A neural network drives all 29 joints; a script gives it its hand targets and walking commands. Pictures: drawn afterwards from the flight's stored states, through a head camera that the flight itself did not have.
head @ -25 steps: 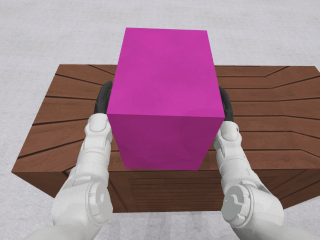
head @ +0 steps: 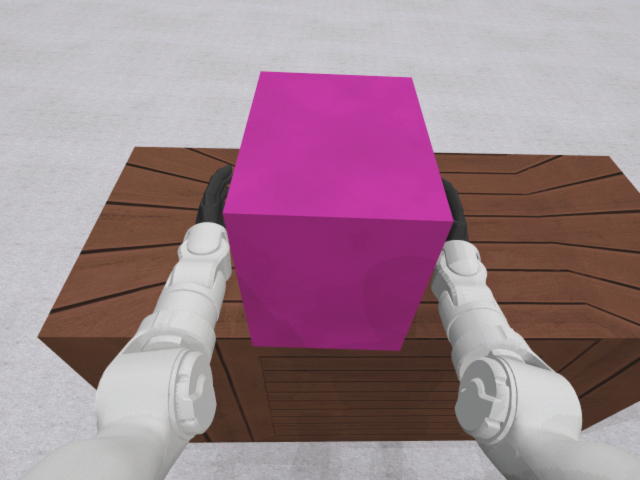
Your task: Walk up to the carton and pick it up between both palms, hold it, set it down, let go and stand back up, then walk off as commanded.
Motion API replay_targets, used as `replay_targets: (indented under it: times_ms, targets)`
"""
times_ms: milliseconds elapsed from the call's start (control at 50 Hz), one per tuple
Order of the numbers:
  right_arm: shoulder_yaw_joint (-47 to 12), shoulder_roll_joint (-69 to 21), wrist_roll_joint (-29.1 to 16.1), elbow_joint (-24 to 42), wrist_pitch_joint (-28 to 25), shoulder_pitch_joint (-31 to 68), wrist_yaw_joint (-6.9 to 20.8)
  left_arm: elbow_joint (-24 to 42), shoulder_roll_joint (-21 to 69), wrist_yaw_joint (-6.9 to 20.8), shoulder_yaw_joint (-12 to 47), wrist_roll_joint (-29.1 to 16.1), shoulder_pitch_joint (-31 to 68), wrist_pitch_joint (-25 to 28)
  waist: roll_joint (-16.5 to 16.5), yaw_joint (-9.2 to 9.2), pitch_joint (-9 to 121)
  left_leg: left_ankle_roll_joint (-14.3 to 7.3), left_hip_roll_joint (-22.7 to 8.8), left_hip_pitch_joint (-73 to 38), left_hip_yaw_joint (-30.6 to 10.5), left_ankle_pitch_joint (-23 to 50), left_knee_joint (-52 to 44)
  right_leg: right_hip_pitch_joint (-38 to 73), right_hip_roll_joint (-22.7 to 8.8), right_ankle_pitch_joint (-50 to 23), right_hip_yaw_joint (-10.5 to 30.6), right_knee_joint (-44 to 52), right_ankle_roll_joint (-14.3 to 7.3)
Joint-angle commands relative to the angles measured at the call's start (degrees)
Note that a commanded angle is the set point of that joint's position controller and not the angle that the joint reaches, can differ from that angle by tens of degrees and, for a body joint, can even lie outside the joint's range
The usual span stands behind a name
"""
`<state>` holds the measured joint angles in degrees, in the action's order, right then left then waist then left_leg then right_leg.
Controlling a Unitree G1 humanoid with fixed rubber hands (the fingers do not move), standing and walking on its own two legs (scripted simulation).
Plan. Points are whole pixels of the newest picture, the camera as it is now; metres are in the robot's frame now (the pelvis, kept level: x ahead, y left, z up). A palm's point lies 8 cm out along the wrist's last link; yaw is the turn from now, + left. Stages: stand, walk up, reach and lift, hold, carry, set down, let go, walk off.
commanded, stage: reach and lift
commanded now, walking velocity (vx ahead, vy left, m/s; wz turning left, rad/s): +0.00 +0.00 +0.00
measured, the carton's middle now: (331, 213) +0.47 +0.02 +0.06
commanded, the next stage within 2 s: none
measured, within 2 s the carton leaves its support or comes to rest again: neither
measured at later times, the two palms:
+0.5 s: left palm (202, 203) +0.39 +0.18 +0.14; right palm (460, 216) +0.40 -0.14 +0.14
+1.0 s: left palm (196, 193) +0.37 +0.17 +0.18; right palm (478, 205) +0.38 -0.14 +0.17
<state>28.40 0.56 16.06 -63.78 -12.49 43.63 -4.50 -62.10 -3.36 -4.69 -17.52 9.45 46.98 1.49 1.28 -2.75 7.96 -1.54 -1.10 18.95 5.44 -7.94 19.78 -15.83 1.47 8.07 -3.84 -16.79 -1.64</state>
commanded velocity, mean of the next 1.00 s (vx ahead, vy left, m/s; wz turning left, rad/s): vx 0.00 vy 0.00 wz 0.00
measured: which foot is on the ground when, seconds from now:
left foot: down 0.00-1.00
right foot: down 0.00-1.00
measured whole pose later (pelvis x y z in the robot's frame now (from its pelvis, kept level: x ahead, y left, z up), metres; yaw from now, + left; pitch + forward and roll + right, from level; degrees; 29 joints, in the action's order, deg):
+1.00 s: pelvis -0.01 +0.00 +0.00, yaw +2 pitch -3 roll -1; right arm 8.5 5.2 -6.4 -48.3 12.5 45.2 -6.5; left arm -31.0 -2.9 -5.3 -14.2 9.0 42.2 -30.8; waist 0.8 2.2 4.4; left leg -2.0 0.0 8.9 3.2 -8.5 20.4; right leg -4.9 0.9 8.8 -4.8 -16.8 -1.2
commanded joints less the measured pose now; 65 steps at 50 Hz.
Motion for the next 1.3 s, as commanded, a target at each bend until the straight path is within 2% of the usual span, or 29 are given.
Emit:
replay_targets:
  times_ms: [0,100,300,500,640,860,1020,1280]
  targets:
    - [-18.2,-29.8,0.8,7.4,-2.4,45.7,8.3,11.6,31.7,6.4,14.3,-1.0,45.1,3.4,-1.0,0.1,31.2,3.0,-0.6,-14.2,0.0,12.4,-0.1,13.2,-1.5,-14.9,0.2,-1.2,2.9]
    - [-18.1,-28.8,-2.7,8.0,1.9,47.2,8.3,13.1,31.6,7.0,13.5,-1.5,45.1,-1.1,-0.5,1.15,27.3,2.4,-0.3,-15.6,-0.5,9.6,-1.6,13.5,-1.6,-12.0,0.6,-0.3,2.8]
    - [-22.1,-29.5,-9.0,15.0,7.2,48.2,7.5,23.1,32.1,8.2,14.0,-1.0,43.7,-8.9,-1.5,1.93,25.0,2.7,1.0,-19.6,-1.2,13.5,-1.6,16.6,-1.3,-14.2,0.8,0.1,2.8]
    - [-29.7,-29.6,-15.3,23.7,10.1,48.6,6.2,33.0,36.1,7.9,21.7,-4.0,40.1,-15.0,-3.5,3.54,27.4,4.3,1.3,-26.9,-3.6,22.7,2.2,13.0,0.3,-16.5,-0.3,0.3,2.5]
    - [-35.7,-30.9,-20.2,30.9,13.4,49.9,5.0,39.9,38.6,7.6,26.9,-7.2,40.0,-18.9,-3.1,4.64,27.8,4.3,1.4,-27.8,-5.5,22.7,3.2,12.4,0.8,-16.5,0.2,0.3,2.4]
    - [-37.2,-31.2,-24.6,32.6,19.3,50.2,4.2,42.4,39.6,8.0,27.0,-7.6,39.3,-25.2,-2.8,5.56,22.3,2.9,1.5,-26.0,-6.6,13.8,1.0,11.0,0.9,-10.0,1.0,1.6,2.2]
    - [-38.6,-32.3,-26.9,35.0,22.1,53.5,4.0,44.7,38.3,7.8,26.6,-8.0,42.4,-28.3,-2.2,5.15,22.2,1.9,1.9,-24.4,-6.7,9.4,0.3,10.7,0.7,-8.2,1.4,1.7,2.7]
    - [-39.8,-32.0,-30.6,36.7,26.5,54.8,2.8,46.3,36.3,8.6,25.3,-8.0,42.7,-32.9,-2.1,5.99,22.4,1.5,2.4,-24.0,-6.8,9.5,0.4,13.3,0.7,-10.8,1.9,1.5,3.4]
